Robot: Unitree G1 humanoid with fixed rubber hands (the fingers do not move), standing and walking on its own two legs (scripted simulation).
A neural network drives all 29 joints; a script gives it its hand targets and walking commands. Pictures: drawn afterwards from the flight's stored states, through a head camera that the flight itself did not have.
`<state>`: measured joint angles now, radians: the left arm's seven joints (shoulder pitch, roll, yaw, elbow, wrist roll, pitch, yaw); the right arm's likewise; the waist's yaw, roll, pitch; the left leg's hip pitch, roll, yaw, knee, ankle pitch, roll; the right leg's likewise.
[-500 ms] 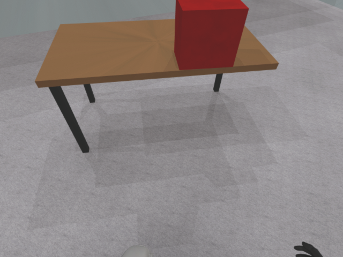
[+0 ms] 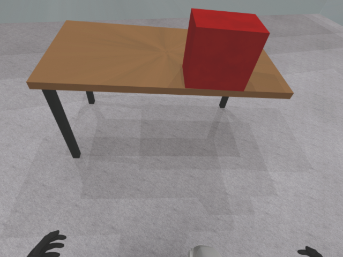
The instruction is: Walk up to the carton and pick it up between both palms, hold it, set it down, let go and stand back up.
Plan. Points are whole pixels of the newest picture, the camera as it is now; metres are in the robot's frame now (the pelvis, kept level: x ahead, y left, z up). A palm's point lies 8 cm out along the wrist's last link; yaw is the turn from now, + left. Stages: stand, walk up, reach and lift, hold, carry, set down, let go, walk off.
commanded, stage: walk up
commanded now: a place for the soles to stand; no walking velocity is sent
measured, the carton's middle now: (219, 52) +0.92 -0.20 +0.02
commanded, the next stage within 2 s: none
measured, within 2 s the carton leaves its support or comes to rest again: neither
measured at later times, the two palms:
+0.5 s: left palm out of the picture +0.12 +0.25 -0.12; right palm (320, 231) +0.21 -0.38 -0.06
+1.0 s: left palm out of the picture +0.15 +0.19 -0.12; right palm (330, 208) +0.28 -0.45 -0.07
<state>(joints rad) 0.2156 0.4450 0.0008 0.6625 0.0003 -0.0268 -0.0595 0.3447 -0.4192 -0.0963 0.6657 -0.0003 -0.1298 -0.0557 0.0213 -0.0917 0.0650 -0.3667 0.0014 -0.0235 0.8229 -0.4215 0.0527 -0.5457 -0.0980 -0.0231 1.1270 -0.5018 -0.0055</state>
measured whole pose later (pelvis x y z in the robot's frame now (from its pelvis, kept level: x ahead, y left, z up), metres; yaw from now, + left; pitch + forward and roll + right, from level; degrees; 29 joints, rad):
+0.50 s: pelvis +0.08 -0.06 -0.02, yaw +6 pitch -2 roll +0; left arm 0.31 0.44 0.00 0.70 0.00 -0.02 -0.06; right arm 0.34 -0.43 -0.08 0.67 0.00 -0.13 -0.07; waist 0.03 -0.07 0.08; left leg -0.53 0.00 0.10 0.88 -0.31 0.06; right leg -0.44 -0.07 -0.10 1.05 -0.52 -0.03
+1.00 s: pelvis +0.14 -0.14 -0.01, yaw +7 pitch +0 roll +1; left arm 0.29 0.46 0.00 0.82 0.00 -0.02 -0.03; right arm 0.32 -0.42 -0.07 0.66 0.00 -0.07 -0.06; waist 0.03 -0.05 0.07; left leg -0.53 0.04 0.01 0.98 -0.50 0.06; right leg -0.45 -0.06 -0.08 0.93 -0.48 -0.02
